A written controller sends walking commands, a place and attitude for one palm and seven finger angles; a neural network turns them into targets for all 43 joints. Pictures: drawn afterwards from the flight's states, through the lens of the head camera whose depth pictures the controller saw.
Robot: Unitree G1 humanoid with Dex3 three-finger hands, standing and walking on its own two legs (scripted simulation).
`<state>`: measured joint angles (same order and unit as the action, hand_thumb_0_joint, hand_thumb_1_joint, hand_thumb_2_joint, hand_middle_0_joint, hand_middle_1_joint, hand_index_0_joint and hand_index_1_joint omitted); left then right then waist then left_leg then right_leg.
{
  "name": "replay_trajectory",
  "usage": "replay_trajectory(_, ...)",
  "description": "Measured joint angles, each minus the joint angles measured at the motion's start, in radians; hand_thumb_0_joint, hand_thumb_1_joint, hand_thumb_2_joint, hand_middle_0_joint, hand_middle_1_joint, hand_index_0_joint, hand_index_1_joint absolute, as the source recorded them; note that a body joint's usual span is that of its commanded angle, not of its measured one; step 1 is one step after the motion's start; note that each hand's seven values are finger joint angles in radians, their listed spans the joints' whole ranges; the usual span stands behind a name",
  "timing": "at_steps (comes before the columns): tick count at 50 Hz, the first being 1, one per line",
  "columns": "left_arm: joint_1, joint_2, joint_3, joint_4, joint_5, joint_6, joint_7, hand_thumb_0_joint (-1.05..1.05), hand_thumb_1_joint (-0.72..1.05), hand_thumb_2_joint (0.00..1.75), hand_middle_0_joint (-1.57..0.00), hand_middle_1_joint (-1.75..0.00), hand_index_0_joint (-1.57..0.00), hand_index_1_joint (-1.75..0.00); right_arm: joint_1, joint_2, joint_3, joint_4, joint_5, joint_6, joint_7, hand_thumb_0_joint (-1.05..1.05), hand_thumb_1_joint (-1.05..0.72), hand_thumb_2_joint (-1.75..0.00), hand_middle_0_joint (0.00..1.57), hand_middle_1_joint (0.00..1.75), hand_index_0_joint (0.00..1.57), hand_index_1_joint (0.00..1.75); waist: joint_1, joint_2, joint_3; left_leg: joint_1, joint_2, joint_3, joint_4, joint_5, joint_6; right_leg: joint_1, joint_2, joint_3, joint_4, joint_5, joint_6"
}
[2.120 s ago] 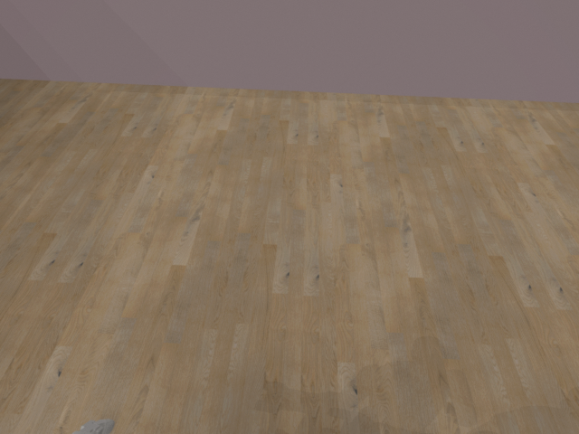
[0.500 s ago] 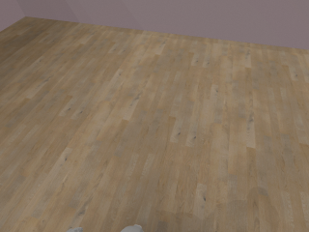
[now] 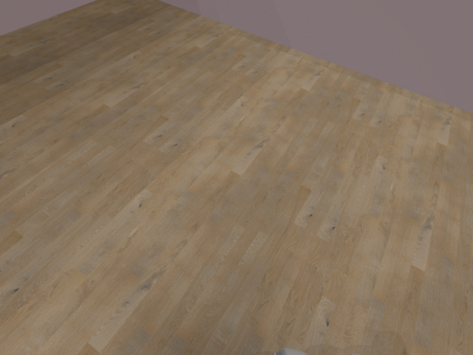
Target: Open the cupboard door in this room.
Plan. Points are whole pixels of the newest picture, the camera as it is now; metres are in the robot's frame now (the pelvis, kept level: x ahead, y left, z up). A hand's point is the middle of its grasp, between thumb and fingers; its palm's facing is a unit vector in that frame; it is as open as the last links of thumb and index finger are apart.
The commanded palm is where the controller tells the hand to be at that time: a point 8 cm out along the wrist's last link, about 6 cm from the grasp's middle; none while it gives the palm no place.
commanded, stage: turn or walk to find it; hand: left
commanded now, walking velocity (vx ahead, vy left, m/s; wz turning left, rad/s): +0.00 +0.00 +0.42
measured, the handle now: out of the picture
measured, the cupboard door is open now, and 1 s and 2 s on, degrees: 0 0 0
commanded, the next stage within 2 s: none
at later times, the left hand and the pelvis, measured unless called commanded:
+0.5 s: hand out of the picture +0.00 +0.17 -0.15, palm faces +0.25 -0.94 -0.24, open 7.4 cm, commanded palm none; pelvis -0.03 -0.03 +0.00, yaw +14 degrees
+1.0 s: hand out of the picture -0.07 +0.24 -0.16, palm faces +0.45 -0.86 -0.24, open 7.4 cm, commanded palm none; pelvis -0.06 +0.01 +0.01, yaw +25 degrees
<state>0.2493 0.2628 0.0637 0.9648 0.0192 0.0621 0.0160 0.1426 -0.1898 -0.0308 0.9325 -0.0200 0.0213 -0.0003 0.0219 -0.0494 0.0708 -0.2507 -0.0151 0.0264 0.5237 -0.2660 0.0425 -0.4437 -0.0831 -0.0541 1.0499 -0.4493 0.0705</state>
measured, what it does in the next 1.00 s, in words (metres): steps on the spot, turning left: right foot, then left foot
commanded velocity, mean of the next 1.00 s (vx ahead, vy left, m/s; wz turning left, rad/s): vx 0.00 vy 0.00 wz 0.42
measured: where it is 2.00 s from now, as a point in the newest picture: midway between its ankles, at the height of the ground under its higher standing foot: outside the picture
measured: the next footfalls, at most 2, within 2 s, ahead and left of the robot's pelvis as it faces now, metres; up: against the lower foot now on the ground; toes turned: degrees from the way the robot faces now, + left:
right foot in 0.24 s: +0.04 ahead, -0.13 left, +0.00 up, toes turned +3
left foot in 0.64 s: -0.05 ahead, +0.11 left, +0.00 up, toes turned +23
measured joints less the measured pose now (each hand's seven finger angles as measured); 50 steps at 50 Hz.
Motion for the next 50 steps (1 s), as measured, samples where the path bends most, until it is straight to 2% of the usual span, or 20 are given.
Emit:
replay_trajectory(4, -0.020, -0.015, -0.001, -0.021, -0.002, -0.003, -0.001, 0.01, 0.91, 0.90, -0.20, -0.30, -0.19, -0.30, 0.016, 0.006, 0.000, 0.003, -0.002, 0.005, 0.002, 0.00, -0.91, -0.90, 0.20, 0.30, 0.21, 0.30, -0.010, 0.027, -0.006, 0.005, -0.011, -0.029, -0.035, 0.031, 0.001, 0.021, 0.012, 0.012, -0.096, 0.010, 0.005)
replay_trajectory(9, -0.051, -0.042, -0.007, -0.048, -0.007, -0.015, 0.002, 0.01, 0.91, 0.90, -0.20, -0.30, -0.19, -0.30, 0.043, -0.001, -0.010, 0.010, -0.007, 0.019, 0.005, 0.00, -0.90, -0.90, 0.20, 0.30, 0.21, 0.30, -0.032, 0.058, -0.011, -0.017, -0.028, -0.068, -0.023, 0.044, -0.011, 0.099, 0.036, 0.020, -0.278, 0.021, -0.007)
replay_trajectory(12, -0.055, -0.054, -0.014, -0.070, -0.007, -0.035, 0.005, 0.01, 0.90, 0.90, -0.20, -0.30, -0.20, -0.30, 0.066, -0.011, -0.021, 0.013, -0.002, 0.026, 0.009, 0.00, -0.90, -0.90, 0.20, 0.30, 0.21, 0.30, -0.035, 0.069, -0.022, -0.056, -0.044, -0.090, 0.029, 0.031, -0.029, 0.187, 0.048, 0.013, -0.477, 0.126, -0.021)
replay_trajectory(14, -0.058, -0.071, -0.021, -0.074, 0.001, -0.048, 0.008, 0.01, 0.90, 0.90, -0.20, -0.30, -0.20, -0.30, 0.072, -0.025, -0.033, 0.020, 0.000, 0.036, 0.010, 0.00, -0.91, -0.90, 0.20, 0.30, 0.21, 0.30, -0.037, 0.093, -0.018, -0.111, -0.043, -0.099, 0.160, -0.087, -0.040, 0.186, 0.053, -0.012, -0.473, 0.143, -0.063)
replay_trajectory(16, -0.048, -0.082, -0.026, -0.081, 0.003, -0.050, 0.009, 0.01, 0.90, 0.90, -0.20, -0.30, -0.20, -0.30, 0.082, -0.035, -0.044, 0.029, -0.003, 0.052, 0.013, 0.00, -0.91, -0.90, 0.20, 0.30, 0.21, 0.30, -0.035, 0.093, -0.021, -0.177, -0.047, -0.084, 0.359, -0.163, -0.048, 0.194, 0.040, -0.032, -0.477, 0.143, -0.086)
replay_trajectory(18, -0.037, -0.089, -0.030, -0.079, 0.004, -0.049, 0.010, 0.01, 0.90, 0.90, -0.20, -0.30, -0.20, -0.30, 0.087, -0.044, -0.051, 0.038, -0.005, 0.058, 0.020, 0.00, -0.91, -0.90, 0.20, 0.30, 0.20, 0.30, -0.037, 0.091, -0.022, -0.223, -0.030, -0.065, 0.520, -0.140, -0.060, 0.214, 0.032, -0.051, -0.504, 0.155, -0.091)
replay_trajectory(21, -0.023, -0.092, -0.033, -0.068, 0.006, -0.048, 0.011, 0.01, 0.90, 0.90, -0.20, -0.30, -0.20, -0.30, 0.095, -0.051, -0.056, 0.047, -0.006, 0.061, 0.025, 0.00, -0.91, -0.90, 0.20, 0.30, 0.20, 0.30, -0.042, 0.081, -0.022, -0.238, 0.007, -0.045, 0.608, -0.103, -0.081, 0.232, 0.019, -0.079, -0.533, 0.169, -0.089)
replay_trajectory(25, -0.013, -0.088, -0.034, -0.055, 0.010, -0.049, 0.009, 0.01, 0.90, 0.90, -0.20, -0.30, -0.20, -0.30, 0.095, -0.052, -0.053, 0.060, -0.004, 0.066, 0.025, 0.00, -0.91, -0.90, 0.20, 0.30, 0.20, 0.30, -0.037, 0.058, -0.016, -0.189, 0.043, -0.024, 0.518, -0.133, -0.097, 0.235, -0.004, -0.115, -0.540, 0.173, -0.082)
replay_trajectory(30, -0.002, -0.064, -0.024, -0.037, 0.015, -0.048, 0.005, 0.01, 0.90, 0.90, -0.20, -0.30, -0.20, -0.30, 0.069, -0.041, -0.038, 0.060, 0.004, 0.057, 0.021, 0.01, -0.91, -0.90, 0.20, 0.30, 0.20, 0.30, -0.015, 0.022, 0.001, -0.084, 0.053, 0.021, 0.272, -0.169, -0.090, 0.207, -0.043, -0.154, -0.494, 0.155, -0.057)
replay_trajectory(32, 0.007, -0.051, -0.018, -0.029, 0.010, -0.041, 0.004, 0.01, 0.90, 0.90, -0.20, -0.30, -0.20, -0.30, 0.061, -0.040, -0.032, 0.046, 0.006, 0.042, 0.020, 0.01, -0.91, -0.90, 0.20, 0.30, 0.20, 0.30, -0.013, 0.015, 0.000, -0.022, 0.052, 0.040, 0.116, -0.081, -0.080, 0.182, -0.059, -0.170, -0.444, 0.132, -0.038)
replay_trajectory(33, 0.010, -0.041, -0.013, -0.025, 0.005, -0.034, 0.003, 0.01, 0.90, 0.90, -0.20, -0.30, -0.20, -0.30, 0.055, -0.036, -0.031, 0.041, 0.004, 0.031, 0.020, 0.00, -0.91, -0.90, 0.20, 0.30, 0.20, 0.30, -0.015, 0.005, -0.002, -0.017, 0.042, 0.044, 0.088, -0.077, -0.041, 0.157, -0.073, -0.167, -0.399, 0.115, -0.030)
replay_trajectory(34, 0.009, -0.028, -0.007, -0.019, 0.003, -0.023, 0.003, 0.01, 0.90, 0.90, -0.20, -0.30, -0.20, -0.30, 0.045, -0.027, -0.028, 0.036, 0.002, 0.024, 0.019, 0.00, -0.91, -0.90, 0.20, 0.30, 0.20, 0.30, -0.010, -0.013, 0.003, -0.028, 0.030, 0.048, 0.104, -0.084, -0.018, 0.125, -0.077, -0.134, -0.329, 0.042, -0.023)
replay_trajectory(36, 0.006, -0.011, 0.002, -0.002, 0.004, 0.001, 0.008, 0.01, 0.90, 0.90, -0.20, -0.30, -0.20, -0.30, 0.036, -0.011, -0.020, 0.028, -0.001, 0.010, 0.013, 0.00, -0.91, -0.90, 0.20, 0.30, 0.20, 0.30, -0.005, -0.021, 0.004, -0.031, 0.026, 0.046, 0.107, -0.087, 0.000, 0.059, -0.051, -0.065, -0.160, -0.050, -0.015)
replay_trajectory(38, -0.003, -0.001, 0.008, 0.013, 0.004, 0.009, 0.006, 0.01, 0.90, 0.90, -0.20, -0.30, -0.20, -0.30, 0.034, 0.001, -0.013, 0.022, -0.002, 0.002, 0.003, 0.00, -0.91, -0.90, 0.20, 0.30, 0.20, 0.30, -0.008, -0.017, 0.002, -0.014, 0.022, 0.035, 0.066, -0.062, 0.002, 0.012, -0.029, -0.026, -0.035, -0.027, -0.008)
replay_trajectory(40, -0.011, 0.003, 0.011, 0.015, 0.002, 0.005, 0.001, 0.01, 0.91, 0.90, -0.20, -0.30, -0.20, -0.30, 0.035, 0.010, -0.006, 0.021, -0.001, -0.004, -0.003, 0.00, -0.91, -0.90, 0.20, 0.30, 0.20, 0.30, -0.008, -0.011, 0.000, 0.007, 0.015, 0.022, 0.015, -0.030, 0.006, -0.010, -0.018, -0.008, 0.020, 0.010, 0.001)
replay_trajectory(44, -0.034, -0.001, 0.009, 0.001, -0.002, -0.004, -0.002, 0.01, 0.91, 0.90, -0.20, -0.30, -0.19, -0.30, 0.042, 0.016, 0.000, 0.021, 0.001, -0.008, -0.006, 0.00, -0.91, -0.90, 0.20, 0.30, 0.21, 0.30, -0.011, 0.008, -0.006, 0.034, -0.002, -0.006, -0.055, 0.016, 0.014, -0.008, -0.008, 0.012, -0.001, 0.042, 0.016)
replay_trajectory(50, -0.081, -0.025, 0.002, -0.029, -0.005, -0.006, 0.002, 0.01, 0.91, 0.90, -0.20, -0.30, -0.19, -0.30, 0.057, 0.013, -0.008, 0.024, -0.005, 0.003, -0.002, 0.00, -0.90, -0.90, 0.20, 0.30, 0.21, 0.30, -0.032, 0.034, -0.013, 0.029, -0.026, -0.048, -0.069, 0.039, 0.013, 0.049, 0.015, 0.025, -0.155, 0.015, 0.015)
